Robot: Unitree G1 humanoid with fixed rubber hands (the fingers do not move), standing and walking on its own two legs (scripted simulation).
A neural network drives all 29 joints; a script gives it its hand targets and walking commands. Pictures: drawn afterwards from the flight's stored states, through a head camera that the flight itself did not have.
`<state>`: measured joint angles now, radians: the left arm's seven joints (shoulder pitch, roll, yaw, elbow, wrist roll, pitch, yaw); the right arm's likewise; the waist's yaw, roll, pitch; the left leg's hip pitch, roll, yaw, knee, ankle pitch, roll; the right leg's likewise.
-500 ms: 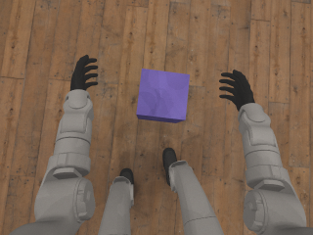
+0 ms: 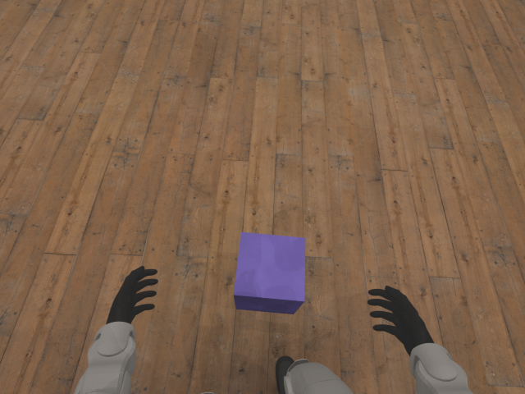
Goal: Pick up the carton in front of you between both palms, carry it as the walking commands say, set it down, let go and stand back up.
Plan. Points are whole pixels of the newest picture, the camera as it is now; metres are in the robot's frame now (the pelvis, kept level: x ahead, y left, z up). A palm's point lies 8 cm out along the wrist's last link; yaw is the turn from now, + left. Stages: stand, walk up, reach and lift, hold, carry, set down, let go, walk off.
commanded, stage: let go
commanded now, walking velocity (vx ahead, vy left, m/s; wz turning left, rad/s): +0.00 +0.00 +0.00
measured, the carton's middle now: (268, 275) +0.43 -0.08 -0.64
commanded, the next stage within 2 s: stand in 0.66 s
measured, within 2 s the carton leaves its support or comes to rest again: neither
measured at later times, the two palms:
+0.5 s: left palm (71, 376) +0.18 +0.26 -0.06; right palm (401, 329) +0.18 -0.21 -0.05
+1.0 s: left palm out of the picture +0.14 +0.30 -0.07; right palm (436, 345) +0.15 -0.28 -0.10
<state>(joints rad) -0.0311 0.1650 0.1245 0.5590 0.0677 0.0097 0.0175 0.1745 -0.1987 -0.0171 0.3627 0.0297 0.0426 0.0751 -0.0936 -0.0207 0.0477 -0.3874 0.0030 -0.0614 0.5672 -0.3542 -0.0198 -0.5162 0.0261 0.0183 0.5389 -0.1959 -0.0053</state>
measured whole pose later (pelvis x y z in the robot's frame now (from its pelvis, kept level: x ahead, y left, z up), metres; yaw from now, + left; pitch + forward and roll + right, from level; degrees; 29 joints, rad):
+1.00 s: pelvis +0.03 +0.00 +0.00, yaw +1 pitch +0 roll +0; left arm 0.19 0.33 0.06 0.74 0.04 0.01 0.01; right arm 0.23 -0.36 -0.04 0.67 -0.04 0.02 -0.01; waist 0.00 0.07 0.02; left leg -0.13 0.00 -0.08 0.51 -0.39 -0.02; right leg -0.29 0.02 0.00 0.56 -0.28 -0.01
